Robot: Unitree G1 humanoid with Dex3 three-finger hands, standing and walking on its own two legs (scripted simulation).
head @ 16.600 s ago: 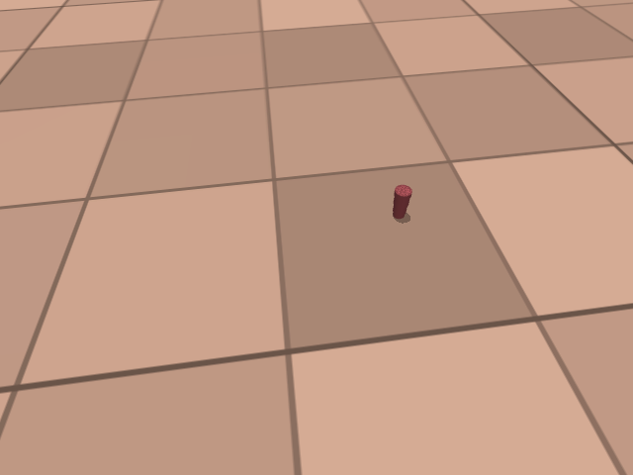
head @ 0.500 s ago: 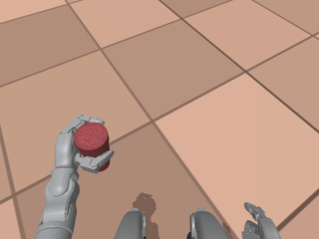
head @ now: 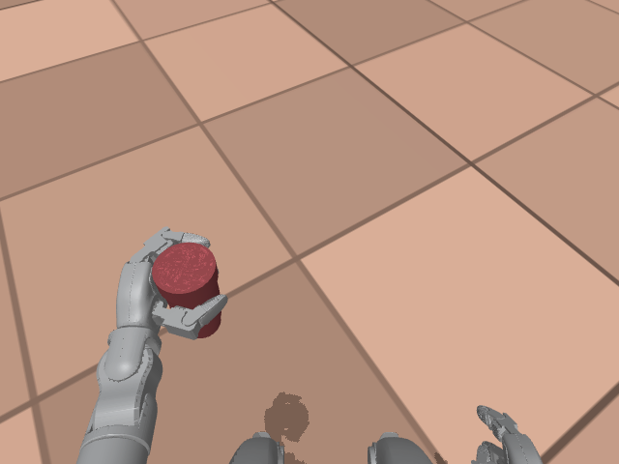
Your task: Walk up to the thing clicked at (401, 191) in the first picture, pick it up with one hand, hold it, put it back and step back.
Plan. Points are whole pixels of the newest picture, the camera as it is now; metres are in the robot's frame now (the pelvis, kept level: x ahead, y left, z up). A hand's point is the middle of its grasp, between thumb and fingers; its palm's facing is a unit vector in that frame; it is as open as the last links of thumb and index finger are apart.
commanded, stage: lift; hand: left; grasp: from the side
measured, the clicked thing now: (194, 297) +0.33 +0.18 +0.01
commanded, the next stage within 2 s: hold in 0.08 s
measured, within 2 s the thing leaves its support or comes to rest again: neither
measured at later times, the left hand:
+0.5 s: hand (195, 276) +0.33 +0.16 +0.05, palm faces +0.05 -1.00 -0.03, open 9.7 cm
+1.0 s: hand (191, 275) +0.33 +0.16 +0.07, palm faces +0.06 -1.00 -0.03, open 9.7 cm
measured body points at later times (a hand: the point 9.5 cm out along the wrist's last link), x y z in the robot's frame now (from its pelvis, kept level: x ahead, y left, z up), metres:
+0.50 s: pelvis +0.01 +0.00 +0.01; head +0.06 +0.00 +0.46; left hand +0.32 +0.22 +0.06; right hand +0.14 -0.25 -0.10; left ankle +0.01 +0.13 -0.68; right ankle +0.01 -0.13 -0.68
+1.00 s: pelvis +0.01 +0.00 +0.02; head +0.04 +0.00 +0.47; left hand +0.32 +0.22 +0.07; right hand +0.14 -0.24 -0.08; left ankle +0.01 +0.13 -0.68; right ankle +0.01 -0.13 -0.68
